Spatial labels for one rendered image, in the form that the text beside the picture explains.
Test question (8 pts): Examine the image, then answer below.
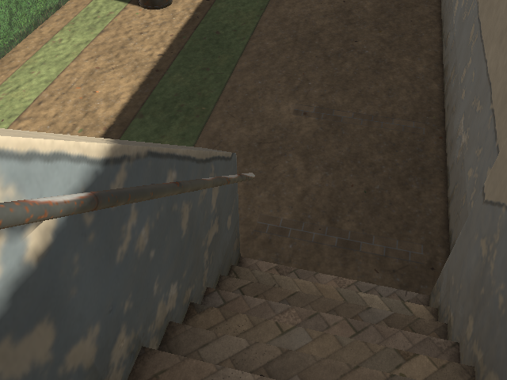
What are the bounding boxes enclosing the stairs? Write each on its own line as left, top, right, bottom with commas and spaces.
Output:
128, 256, 475, 380

